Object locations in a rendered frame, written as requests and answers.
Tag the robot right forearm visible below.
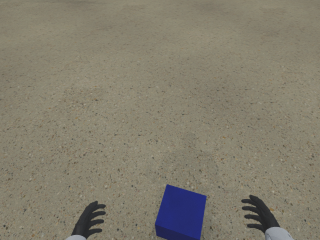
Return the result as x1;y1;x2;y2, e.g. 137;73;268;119
265;227;294;240

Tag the carton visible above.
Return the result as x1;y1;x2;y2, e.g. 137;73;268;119
155;184;207;240

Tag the robot right hand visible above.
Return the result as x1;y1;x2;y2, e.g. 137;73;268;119
241;194;280;234

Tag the robot left hand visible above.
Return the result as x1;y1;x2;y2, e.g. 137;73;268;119
71;201;106;239

